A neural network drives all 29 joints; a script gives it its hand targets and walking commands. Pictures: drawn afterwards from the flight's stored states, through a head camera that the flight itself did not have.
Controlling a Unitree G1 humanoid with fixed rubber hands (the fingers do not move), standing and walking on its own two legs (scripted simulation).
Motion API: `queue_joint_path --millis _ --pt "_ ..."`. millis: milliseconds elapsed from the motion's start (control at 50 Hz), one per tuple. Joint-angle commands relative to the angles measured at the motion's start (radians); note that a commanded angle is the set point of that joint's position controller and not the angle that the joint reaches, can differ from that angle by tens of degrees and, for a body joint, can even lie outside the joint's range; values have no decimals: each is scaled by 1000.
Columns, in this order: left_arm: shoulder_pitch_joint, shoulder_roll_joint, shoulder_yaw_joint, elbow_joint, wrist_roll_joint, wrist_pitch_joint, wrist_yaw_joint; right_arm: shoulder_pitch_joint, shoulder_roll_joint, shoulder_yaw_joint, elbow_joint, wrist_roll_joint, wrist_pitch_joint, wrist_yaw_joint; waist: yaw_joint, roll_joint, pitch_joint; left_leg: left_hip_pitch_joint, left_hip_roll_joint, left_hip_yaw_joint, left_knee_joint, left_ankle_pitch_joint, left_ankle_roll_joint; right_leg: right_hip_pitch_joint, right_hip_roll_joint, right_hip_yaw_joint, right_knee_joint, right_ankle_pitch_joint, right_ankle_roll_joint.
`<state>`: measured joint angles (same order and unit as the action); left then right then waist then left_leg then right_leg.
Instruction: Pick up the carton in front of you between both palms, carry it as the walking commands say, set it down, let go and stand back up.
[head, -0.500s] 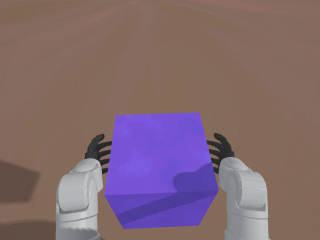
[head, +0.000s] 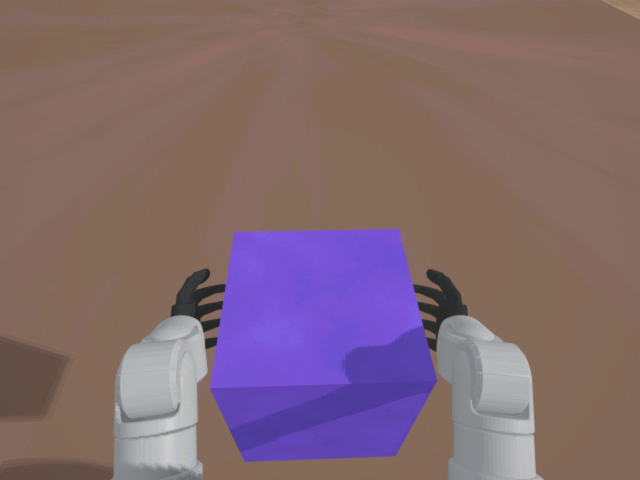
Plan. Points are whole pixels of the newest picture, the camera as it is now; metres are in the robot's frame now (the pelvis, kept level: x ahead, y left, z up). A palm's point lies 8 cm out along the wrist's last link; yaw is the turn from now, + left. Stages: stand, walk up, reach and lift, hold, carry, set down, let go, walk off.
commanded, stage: carry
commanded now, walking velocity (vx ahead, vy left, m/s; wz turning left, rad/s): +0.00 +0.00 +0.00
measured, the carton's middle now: (318, 349) +0.29 +0.00 +0.01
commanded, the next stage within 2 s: hold in 1.44 s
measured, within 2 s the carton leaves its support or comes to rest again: neither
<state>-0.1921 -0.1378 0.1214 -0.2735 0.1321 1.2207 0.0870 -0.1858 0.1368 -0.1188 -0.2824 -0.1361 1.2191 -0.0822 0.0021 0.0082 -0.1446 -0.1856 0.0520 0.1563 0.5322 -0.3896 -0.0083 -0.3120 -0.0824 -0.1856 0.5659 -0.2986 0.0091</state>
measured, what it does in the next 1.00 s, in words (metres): shifts its weight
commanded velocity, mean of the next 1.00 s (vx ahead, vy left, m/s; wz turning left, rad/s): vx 0.00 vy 0.00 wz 0.00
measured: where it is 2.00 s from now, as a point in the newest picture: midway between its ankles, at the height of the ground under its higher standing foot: outside the picture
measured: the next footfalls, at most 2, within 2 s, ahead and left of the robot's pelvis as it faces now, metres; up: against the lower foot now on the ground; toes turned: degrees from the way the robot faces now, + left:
none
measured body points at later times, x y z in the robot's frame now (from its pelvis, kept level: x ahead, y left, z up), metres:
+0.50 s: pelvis -0.04 +0.00 +0.00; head -0.08 +0.00 +0.45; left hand +0.23 +0.15 +0.07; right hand +0.23 -0.15 +0.07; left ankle -0.09 +0.10 -0.73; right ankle -0.02 -0.12 -0.73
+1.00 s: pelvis -0.07 +0.00 +0.00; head -0.10 +0.00 +0.45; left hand +0.24 +0.15 +0.03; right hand +0.23 -0.15 +0.03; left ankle -0.09 +0.10 -0.73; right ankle -0.02 -0.12 -0.73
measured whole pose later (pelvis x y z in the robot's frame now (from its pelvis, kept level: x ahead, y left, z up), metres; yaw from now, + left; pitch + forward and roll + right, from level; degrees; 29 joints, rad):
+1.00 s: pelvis -0.07 +0.00 +0.00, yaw +0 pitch +2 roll +0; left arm -0.28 -0.16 0.23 0.27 0.29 0.71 0.02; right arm -0.27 0.15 -0.22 0.27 -0.29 0.71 -0.01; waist 0.00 0.00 -0.10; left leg -0.25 0.04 0.17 0.52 -0.30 0.03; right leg -0.35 -0.09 -0.18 0.49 -0.17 0.00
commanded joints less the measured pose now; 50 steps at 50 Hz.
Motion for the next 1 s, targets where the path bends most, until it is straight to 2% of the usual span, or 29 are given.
queue_joint_path --millis 0,60,160,280,460,660,880,980 --pt "-458 -917 -715 -50 -429 0 -260 -461 907 713 -49 428 1 258 -1 6 -261 81 115 -66 -5 743 -4 166 -86 75 15 602 -11" --pt "-460 -917 -715 -45 -427 -1 -262 -462 906 712 -46 426 2 259 -2 9 -252 70 119 -66 -7 688 3 155 -90 81 16 543 -15" --pt "-492 -922 -720 -62 -435 0 -264 -492 911 716 -60 432 2 261 -3 -3 -208 26 114 -70 -39 523 9 146 -95 91 -24 466 -19" --pt "-465 -913 -716 -3 -412 -7 -267 -471 904 716 -2 414 -5 265 -3 -7 -173 0 112 -78 -76 397 15 134 -96 98 -65 380 -19" --pt "-481 -918 -696 82 -356 -117 -277 -485 913 694 89 358 -115 277 -3 -7 -136 -39 112 -89 -123 250 24 114 -95 109 -114 256 -18" --pt "-440 -863 -612 188 -260 -277 -278 -445 859 610 199 258 -278 277 -3 -6 -154 -55 111 -92 -128 207 29 110 -95 110 -125 230 -21" --pt "-532 -886 -422 450 -110 -520 -295 -535 880 420 458 111 -520 292 -2 -8 -170 -69 111 -97 -134 183 36 109 -92 115 -129 218 -17" --pt "-567 -932 -406 509 -91 -591 -306 -573 927 407 517 92 -591 302 -2 -9 -204 -54 109 -96 -118 218 38 121 -92 112 -117 248 -19"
